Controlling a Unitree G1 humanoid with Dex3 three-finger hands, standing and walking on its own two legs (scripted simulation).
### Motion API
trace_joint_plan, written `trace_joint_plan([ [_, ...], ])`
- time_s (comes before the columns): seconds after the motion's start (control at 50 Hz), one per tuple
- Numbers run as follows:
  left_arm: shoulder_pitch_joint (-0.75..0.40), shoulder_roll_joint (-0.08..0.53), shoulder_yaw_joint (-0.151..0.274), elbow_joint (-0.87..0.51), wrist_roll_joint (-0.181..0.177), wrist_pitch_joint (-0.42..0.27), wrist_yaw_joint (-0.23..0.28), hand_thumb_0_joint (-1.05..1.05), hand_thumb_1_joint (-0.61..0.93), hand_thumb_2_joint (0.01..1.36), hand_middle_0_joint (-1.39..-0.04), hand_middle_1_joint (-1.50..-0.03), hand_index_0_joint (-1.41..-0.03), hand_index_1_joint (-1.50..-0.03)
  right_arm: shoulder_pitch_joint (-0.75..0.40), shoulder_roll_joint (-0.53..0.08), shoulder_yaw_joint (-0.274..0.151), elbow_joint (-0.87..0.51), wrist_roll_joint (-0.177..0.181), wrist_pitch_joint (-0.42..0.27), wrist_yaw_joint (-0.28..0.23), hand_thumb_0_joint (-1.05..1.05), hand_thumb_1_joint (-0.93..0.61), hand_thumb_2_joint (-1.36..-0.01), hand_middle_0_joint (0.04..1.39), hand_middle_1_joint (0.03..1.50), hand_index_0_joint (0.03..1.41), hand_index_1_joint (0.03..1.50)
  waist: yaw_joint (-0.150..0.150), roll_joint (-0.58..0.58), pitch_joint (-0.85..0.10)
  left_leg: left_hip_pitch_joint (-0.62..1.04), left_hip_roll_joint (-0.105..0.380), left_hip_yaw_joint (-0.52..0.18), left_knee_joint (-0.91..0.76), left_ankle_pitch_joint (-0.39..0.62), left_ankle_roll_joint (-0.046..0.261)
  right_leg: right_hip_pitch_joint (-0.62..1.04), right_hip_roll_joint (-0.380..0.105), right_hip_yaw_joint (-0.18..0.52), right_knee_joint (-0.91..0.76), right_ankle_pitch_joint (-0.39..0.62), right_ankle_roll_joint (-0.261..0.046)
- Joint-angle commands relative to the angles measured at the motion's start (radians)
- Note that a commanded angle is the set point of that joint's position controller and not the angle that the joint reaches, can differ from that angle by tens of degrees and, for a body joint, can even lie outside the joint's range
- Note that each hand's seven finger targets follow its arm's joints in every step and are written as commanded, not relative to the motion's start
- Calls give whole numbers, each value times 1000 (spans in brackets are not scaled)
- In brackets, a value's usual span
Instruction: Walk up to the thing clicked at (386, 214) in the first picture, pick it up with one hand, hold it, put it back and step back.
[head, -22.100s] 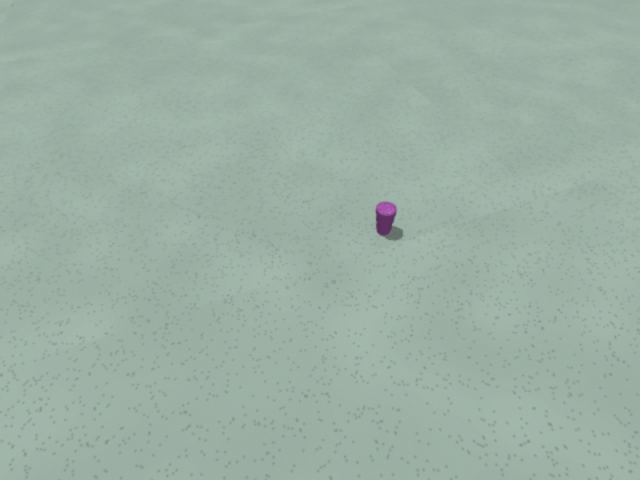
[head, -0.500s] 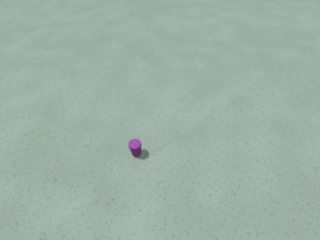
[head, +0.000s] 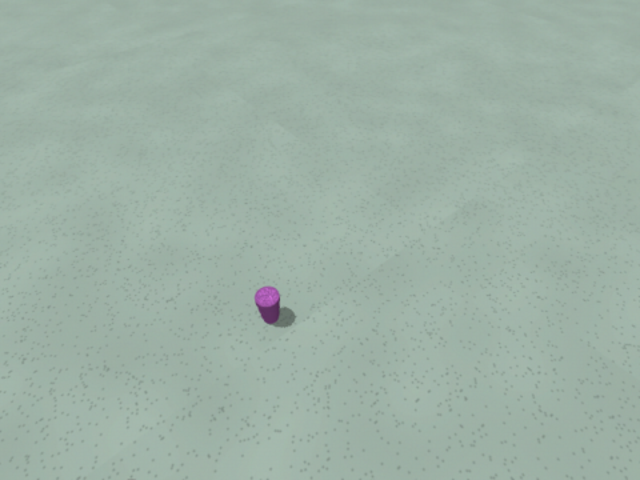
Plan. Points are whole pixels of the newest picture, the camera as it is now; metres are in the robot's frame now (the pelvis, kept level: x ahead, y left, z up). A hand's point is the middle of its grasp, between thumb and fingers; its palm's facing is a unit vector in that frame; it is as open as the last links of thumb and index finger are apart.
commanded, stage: stand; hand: left
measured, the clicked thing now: (269, 307) +0.81 +0.22 -0.71
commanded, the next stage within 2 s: walk up in 0.94 s
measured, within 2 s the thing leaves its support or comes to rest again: neither
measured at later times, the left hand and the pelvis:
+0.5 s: hand out of the picture +0.06 +0.25 -0.15, palm faces -0.02 -0.94 -0.33, open 7.4 cm; pelvis -0.01 +0.00 +0.00, yaw +0 degrees
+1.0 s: hand out of the picture +0.06 +0.25 -0.15, palm faces -0.01 -0.94 -0.33, open 7.4 cm; pelvis +0.00 +0.00 +0.00, yaw +0 degrees
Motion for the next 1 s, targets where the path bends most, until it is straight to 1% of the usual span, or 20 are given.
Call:
trace_joint_plan([
  [0.0, -33, 201, 32, -36, -2, -20, 19, 0, 900, 900, -200, -300, -200, -300, -43, -224, -40, -50, 11, -23, -14, 0, -900, -900, 200, 300, 200, 300, 0, 14, -131, 93, 138, -91, -63, 384, 25, 50, -109, 65, -52, 339, -33],
  [0.02, -33, 201, 29, -32, -2, -21, 19, 0, 900, 900, -200, -300, -200, -300, -41, -226, -38, -45, 12, -22, -13, 0, -900, -900, 200, 300, 200, 300, -2, 11, -141, 93, 140, -89, -65, 393, 24, 63, -109, 63, -56, 343, -29],
  [0.06, -45, 206, 29, -26, 1, -20, 19, 0, 900, 900, -200, -300, -200, -300, -46, -219, -35, -40, 13, -19, -14, 0, -900, -900, 200, 300, 200, 300, -5, 0, -126, 90, 136, -85, -83, 343, 19, 56, -109, 63, -69, 306, -28],
  [0.12, -46, 204, 25, -15, 3, -16, 18, 0, 900, 900, -200, -300, -200, -300, -69, -221, -32, -34, 11, -15, -12, 0, -900, -900, 200, 300, 200, 300, -1, 13, -93, 69, 131, -86, -111, 228, 14, 28, -107, 69, -99, 204, -29],
  [0.24, -35, 205, 19, -2, 4, -23, 18, 0, 900, 900, -200, -300, -200, -300, -67, -229, -28, -19, 13, -12, -8, 0, -900, -900, 200, 300, 200, 300, -3, 7, -109, 72, 134, -85, -111, 225, 19, 47, -115, 71, -111, 220, -30],
  [0.28, -37, 208, 19, 1, 4, -19, 17, 0, 900, 900, -200, -300, -200, -300, -64, -232, -27, -15, 11, -12, -9, 0, -900, -900, 200, 300, 200, 300, -7, 13, -91, 50, 129, -85, -126, 185, 15, 36, -112, 72, -117, 184, -31],
  [0.32, -29, 201, 16, 3, 2, -20, 16, 0, 900, 900, -200, -300, -200, -300, -62, -240, -25, -10, 12, -14, -8, 0, -900, -900, 200, 300, 200, 300, -3, 30, -94, 55, 134, -90, -128, 203, 16, 42, -112, 70, -115, 185, -32],
  [0.42, -10, 209, 19, 14, 4, -14, 13, 0, 900, 900, -200, -300, -200, -300, -52, -239, -25, -3, 10, -10, -8, 0, -900, -900, 200, 300, 200, 300, -1, 16, -57, 22, 128, -103, -160, 61, 16, 9, -106, 72, -126, 83, -36],
  [0.44, -4, 204, 16, 14, 7, -14, 13, 0, 900, 900, -200, -300, -200, -300, -48, -239, -24, -3, 10, -11, -7, 0, -900, -900, 200, 300, 200, 300, -2, 17, -60, 25, 131, -107, -161, 62, 18, 8, -106, 69, -124, 90, -36],
  [0.52, -2, 204, 15, 10, 3, -17, 13, 0, 900, 900, -200, -300, -200, -300, -38, -239, -21, -1, 9, -14, -7, 0, -900, -900, 200, 300, 200, 300, -2, 21, -85, 42, 131, -100, -140, 162, 18, 21, -113, 70, -117, 142, -34],
  [0.6, 0, 211, 16, 12, 3, -13, 12, 0, 900, 900, -200, -300, -200, -300, -19, -239, -18, 4, 10, -12, -8, 0, -900, -900, 200, 300, 200, 300, -8, 10, -60, 18, 126, -106, -155, 91, 16, 9, -108, 67, -121, 93, -35],
  [0.62, 4, 212, 16, 11, 2, -14, 13, 0, 900, 900, -200, -300, -200, -300, -30, -242, -20, 3, 10, -12, -7, 0, -900, -900, 200, 300, 200, 300, -1, 11, -68, 30, 129, -108, -146, 113, 18, 13, -111, 70, -119, 100, -37],
  [0.66, 3, 213, 15, 12, 4, -13, 13, 0, 900, 900, -200, -300, -200, -300, -21, -237, -18, 5, 11, -11, -8, 0, -900, -900, 200, 300, 200, 300, -8, -3, -55, 21, 122, -106, -147, 91, 15, -2, -111, 71, -124, 87, -38],
  [0.72, 17, 211, 13, 11, 4, -15, 13, 0, 900, 900, -200, -300, -200, -300, -21, -244, -18, 5, 11, -9, -7, 0, -900, -900, 200, 300, 200, 300, -5, 4, -63, 32, 124, -105, -140, 87, 19, -6, -113, 73, -128, 98, -37],
  [0.82, 17, 210, 13, 3, 3, -16, 15, 0, 900, 900, -200, -300, -200, -300, -14, -242, -15, 4, 10, -11, -8, 0, -900, -900, 200, 300, 200, 300, -4, 5, -81, 36, 126, -103, -129, 159, 18, 11, -116, 69, -115, 139, -36],
  [0.9, 19, 214, 15, 2, 2, -13, 14, 0, 900, 900, -200, -300, -200, -300, -6, -242, -11, 5, 11, -10, -10, 0, -900, -900, 200, 300, 200, 300, -3, 10, -75, 34, 127, -101, -131, 173, 19, 15, -113, 66, -108, 149, -37],
  [0.92, 84, 275, 63, -48, 14, -21, -8, 0, 900, 900, -200, -300, -200, -300, 56, -305, -64, -44, -2, -22, 12, 0, -900, -900, 200, 300, 200, 300, -1, 4, -173, 68, 84, -100, -79, -314, 84, 32, -56, 52, -41, -278, -81],
  [0.94, 97, 274, 71, -39, 26, -21, -15, 0, 900, 900, -200, -300, -200, -300, 69, -316, -75, -42, -14, -23, 20, 0, -900, -900, 200, 300, 200, 300, 2, 21, -109, -2, 105, -146, -80, -482, 103, -42, -64, 79, -9, -430, -100],
  [0.96, 85, 270, 77, -55, 29, -21, -20, 0, 900, 900, -200, -300, -200, -300, 60, -311, -79, -56, -16, -22, 23, 0, -900, -900, 200, 300, 200, 300, 3, 27, -30, -53, 117, -182, -90, -521, 113, -127, -67, 102, 22, -466, -109],
  [0.98, 84, 254, 80, -74, 31, -24, -22, 0, 900, 900, -200, -300, -200, -300, 57, -299, -82, -77, -19, -24, 25, 0, -900, -900, 200, 300, 200, 300, 6, 27, 29, -88, 139, -212, -82, -483, 125, -159, -67, 106, 43, -419, -115],
])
